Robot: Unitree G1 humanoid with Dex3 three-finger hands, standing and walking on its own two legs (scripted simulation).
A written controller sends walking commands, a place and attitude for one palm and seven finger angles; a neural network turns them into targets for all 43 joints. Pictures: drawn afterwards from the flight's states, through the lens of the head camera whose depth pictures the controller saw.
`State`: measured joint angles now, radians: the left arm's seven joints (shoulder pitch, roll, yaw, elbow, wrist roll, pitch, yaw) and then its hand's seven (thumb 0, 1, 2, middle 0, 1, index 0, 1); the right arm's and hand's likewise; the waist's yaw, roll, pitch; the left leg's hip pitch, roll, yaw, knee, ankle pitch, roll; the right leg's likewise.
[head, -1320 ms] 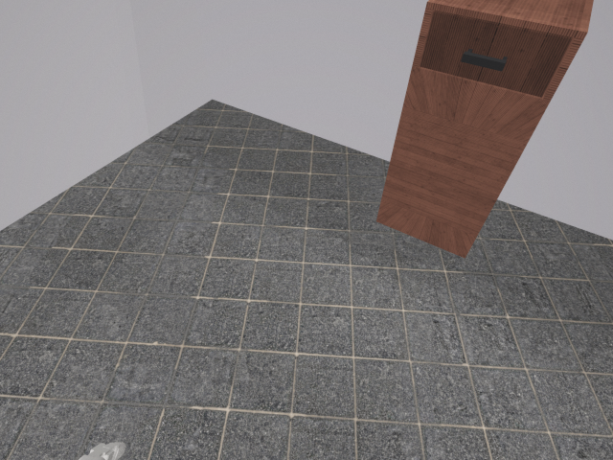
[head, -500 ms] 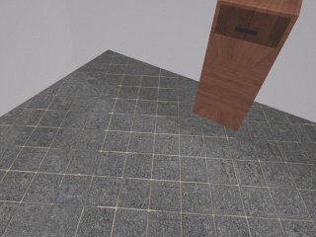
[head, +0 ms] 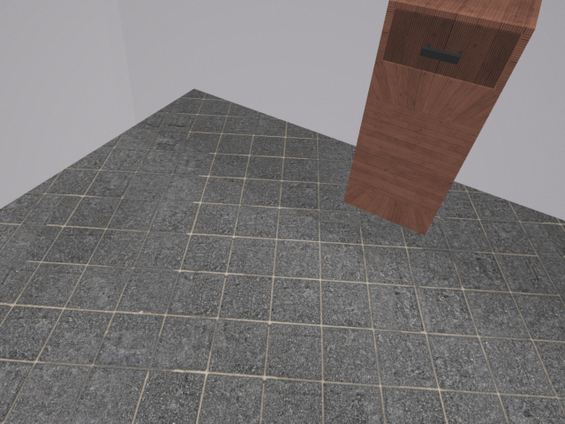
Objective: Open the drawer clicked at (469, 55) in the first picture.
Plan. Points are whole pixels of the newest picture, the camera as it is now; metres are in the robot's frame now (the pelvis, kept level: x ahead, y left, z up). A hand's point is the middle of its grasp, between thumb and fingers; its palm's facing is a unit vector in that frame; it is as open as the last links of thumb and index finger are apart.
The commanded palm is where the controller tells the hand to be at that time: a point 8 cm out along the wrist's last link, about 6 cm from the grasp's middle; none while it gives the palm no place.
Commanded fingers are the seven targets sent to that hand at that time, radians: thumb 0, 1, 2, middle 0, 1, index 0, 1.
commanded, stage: look at it before walking up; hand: left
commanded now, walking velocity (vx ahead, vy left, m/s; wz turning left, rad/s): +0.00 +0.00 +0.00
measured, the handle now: (441, 52) +1.16 -0.43 +0.04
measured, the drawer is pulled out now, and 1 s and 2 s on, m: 0.00 0.00 0.00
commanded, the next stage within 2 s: walk to a spot facing it in 0.12 s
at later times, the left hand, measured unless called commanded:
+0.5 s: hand out of the picture +0.06 +0.22 -0.17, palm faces -0.10 -0.96 -0.26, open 7.4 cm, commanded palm none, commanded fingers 0.00 0.90 0.90 -0.20 -0.30 -0.20 -0.30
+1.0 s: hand out of the picture +0.15 +0.13 -0.17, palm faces -0.28 -0.94 -0.18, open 7.4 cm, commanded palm none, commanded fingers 0.00 0.90 0.90 -0.20 -0.30 -0.20 -0.30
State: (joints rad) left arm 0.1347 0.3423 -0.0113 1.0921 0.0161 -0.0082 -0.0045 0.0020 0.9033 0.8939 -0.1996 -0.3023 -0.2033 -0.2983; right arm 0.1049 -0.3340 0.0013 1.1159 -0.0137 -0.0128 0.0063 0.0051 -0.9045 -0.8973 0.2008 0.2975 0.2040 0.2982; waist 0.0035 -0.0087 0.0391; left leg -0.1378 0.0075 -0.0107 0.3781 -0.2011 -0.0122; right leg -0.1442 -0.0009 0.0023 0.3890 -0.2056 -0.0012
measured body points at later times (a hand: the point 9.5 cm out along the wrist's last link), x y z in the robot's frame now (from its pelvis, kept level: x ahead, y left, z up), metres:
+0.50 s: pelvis +0.01 +0.00 -0.01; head +0.01 +0.00 +0.44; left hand +0.07 +0.27 -0.15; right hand +0.05 -0.28 -0.15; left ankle +0.00 +0.13 -0.75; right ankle +0.00 -0.12 -0.74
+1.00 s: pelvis +0.14 -0.05 +0.00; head +0.17 -0.06 +0.45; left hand +0.17 +0.18 -0.15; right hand +0.18 -0.32 -0.14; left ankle +0.28 +0.05 -0.68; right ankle +0.03 -0.12 -0.75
